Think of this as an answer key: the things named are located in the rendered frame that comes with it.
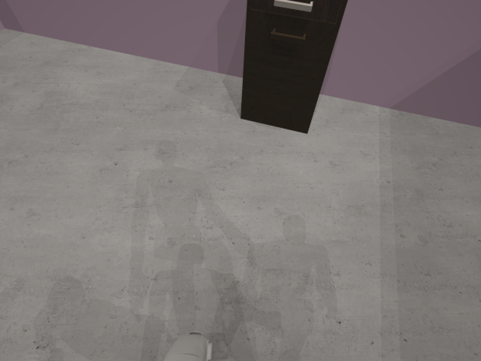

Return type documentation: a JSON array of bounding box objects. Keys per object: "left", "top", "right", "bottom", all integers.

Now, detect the cabinet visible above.
[{"left": 240, "top": 0, "right": 348, "bottom": 134}]

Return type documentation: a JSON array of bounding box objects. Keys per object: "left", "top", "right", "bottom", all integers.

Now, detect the left robot thigh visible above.
[{"left": 162, "top": 334, "right": 213, "bottom": 361}]

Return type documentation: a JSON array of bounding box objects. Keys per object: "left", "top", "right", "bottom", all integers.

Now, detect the drawer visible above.
[{"left": 252, "top": 0, "right": 342, "bottom": 23}]

